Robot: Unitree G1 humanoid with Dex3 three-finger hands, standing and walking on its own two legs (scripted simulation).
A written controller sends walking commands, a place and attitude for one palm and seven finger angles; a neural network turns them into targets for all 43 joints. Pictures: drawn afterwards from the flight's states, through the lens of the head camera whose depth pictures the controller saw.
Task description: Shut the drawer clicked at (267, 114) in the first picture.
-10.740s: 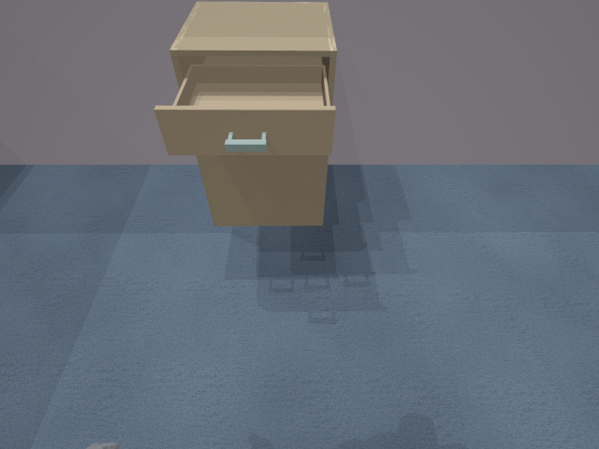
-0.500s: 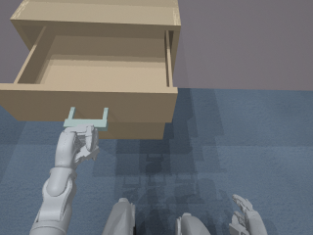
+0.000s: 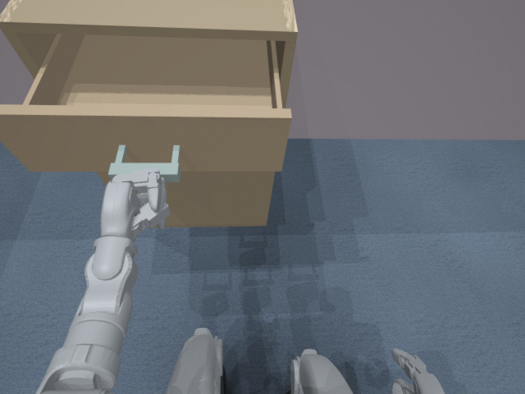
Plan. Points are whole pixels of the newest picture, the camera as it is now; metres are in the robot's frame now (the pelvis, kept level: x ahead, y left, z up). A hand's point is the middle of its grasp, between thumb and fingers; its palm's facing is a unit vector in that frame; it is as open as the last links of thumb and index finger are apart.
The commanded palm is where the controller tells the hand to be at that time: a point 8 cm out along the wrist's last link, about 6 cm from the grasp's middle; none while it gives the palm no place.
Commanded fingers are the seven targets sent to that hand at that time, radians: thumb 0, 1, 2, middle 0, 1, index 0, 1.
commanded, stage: push the drawer shut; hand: left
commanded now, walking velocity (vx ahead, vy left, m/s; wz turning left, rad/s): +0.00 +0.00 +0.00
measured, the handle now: (147, 162) +0.46 +0.19 +0.04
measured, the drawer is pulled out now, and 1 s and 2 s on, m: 0.19 0.07 0.00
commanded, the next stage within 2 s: pull the fist back off the drawer in 1.90 s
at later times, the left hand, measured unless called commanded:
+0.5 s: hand (166, 170) +0.45 +0.16 +0.03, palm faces +0.05 -1.00 -0.05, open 3.0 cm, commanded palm +0.44 +0.21 +0.04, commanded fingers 0.00 0.90 0.90 -1.40 -1.60 -1.40 -1.60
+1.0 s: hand (168, 143) +0.50 +0.17 +0.03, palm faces +0.05 -1.00 -0.04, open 3.1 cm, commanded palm +0.49 +0.21 +0.04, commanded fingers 0.00 0.90 0.90 -1.40 -1.60 -1.40 -1.60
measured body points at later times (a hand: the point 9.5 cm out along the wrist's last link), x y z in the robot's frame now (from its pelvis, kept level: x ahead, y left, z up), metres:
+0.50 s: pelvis +0.00 -0.01 -0.01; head +0.12 +0.01 +0.43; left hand +0.44 +0.22 +0.04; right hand +0.08 -0.27 -0.12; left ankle +0.08 +0.11 -0.63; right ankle +0.00 -0.12 -0.63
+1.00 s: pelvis +0.00 +0.00 -0.01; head +0.14 +0.02 +0.41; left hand +0.49 +0.22 +0.04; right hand +0.03 -0.27 -0.13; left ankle +0.08 +0.11 -0.63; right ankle +0.00 -0.12 -0.63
